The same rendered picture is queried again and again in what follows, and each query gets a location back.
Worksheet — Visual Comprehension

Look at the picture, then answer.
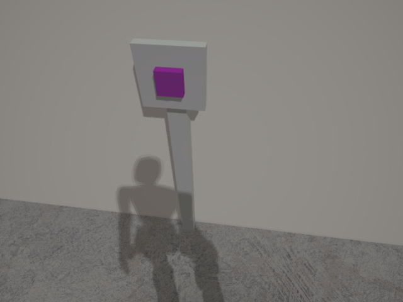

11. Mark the button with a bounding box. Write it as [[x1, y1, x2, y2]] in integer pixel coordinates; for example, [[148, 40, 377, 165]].
[[153, 67, 184, 98]]

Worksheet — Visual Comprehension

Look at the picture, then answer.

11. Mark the panel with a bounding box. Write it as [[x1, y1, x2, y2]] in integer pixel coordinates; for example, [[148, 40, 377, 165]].
[[130, 38, 207, 232]]

